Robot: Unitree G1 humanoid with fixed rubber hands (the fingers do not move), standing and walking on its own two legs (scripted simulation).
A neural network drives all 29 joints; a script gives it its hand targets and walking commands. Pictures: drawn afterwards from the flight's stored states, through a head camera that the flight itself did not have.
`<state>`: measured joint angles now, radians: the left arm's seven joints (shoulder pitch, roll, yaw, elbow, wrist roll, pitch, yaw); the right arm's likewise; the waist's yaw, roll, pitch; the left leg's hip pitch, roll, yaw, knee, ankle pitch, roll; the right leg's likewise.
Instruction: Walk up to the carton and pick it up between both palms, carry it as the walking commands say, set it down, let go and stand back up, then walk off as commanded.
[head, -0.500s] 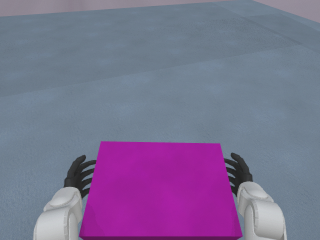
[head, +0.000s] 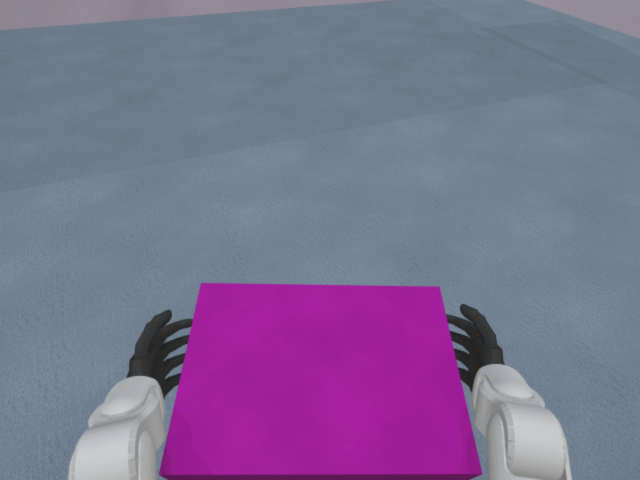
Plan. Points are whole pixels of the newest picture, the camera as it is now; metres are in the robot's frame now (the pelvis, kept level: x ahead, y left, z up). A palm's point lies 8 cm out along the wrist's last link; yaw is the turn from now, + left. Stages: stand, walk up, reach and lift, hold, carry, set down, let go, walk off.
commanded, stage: carry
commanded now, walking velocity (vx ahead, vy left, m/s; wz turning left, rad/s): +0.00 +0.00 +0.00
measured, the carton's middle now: (318, 397) +0.27 +0.00 -0.02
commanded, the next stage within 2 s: none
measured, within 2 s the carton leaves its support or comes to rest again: neither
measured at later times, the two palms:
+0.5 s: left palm (146, 385) +0.25 +0.19 +0.07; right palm (487, 374) +0.25 -0.19 +0.06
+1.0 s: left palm (141, 387) +0.24 +0.19 +0.07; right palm (490, 377) +0.25 -0.19 +0.07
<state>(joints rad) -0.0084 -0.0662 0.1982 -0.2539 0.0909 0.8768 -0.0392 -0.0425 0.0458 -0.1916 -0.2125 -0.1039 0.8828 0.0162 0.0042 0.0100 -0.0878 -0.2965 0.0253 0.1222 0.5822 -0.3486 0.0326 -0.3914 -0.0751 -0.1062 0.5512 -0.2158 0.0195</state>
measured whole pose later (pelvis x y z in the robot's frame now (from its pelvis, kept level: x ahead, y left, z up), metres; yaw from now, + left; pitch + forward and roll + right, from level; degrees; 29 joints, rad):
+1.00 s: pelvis -0.01 +0.00 +0.00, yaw -1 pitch +3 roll +0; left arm 0.02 -0.07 0.20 -0.34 0.06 0.93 -0.03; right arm -0.02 0.05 -0.19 -0.30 -0.08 0.94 0.01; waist 0.01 0.00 -0.09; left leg -0.30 0.03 0.15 0.58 -0.34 0.04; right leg -0.40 -0.08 -0.09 0.55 -0.20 0.02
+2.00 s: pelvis -0.04 -0.03 -0.02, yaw -29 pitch +3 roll -2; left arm 0.01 -0.05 0.19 -0.62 0.05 1.20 -0.03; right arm 0.04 0.09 -0.19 -0.61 -0.09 1.18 0.00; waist 0.01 0.02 -0.07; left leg -0.30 0.29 0.40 0.79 -0.47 -0.05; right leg -0.42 -0.05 -0.15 0.71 -0.31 0.03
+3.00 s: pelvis -0.11 +0.03 +0.00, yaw -68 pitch +4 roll +0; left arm 0.09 -0.13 0.19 -0.65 0.08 1.15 -0.03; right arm 0.05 0.06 -0.19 -0.61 -0.07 1.17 0.02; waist 0.00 0.01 -0.07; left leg -0.54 0.08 0.06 0.97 -0.45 -0.07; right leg -0.39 0.03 0.01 0.54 -0.23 -0.04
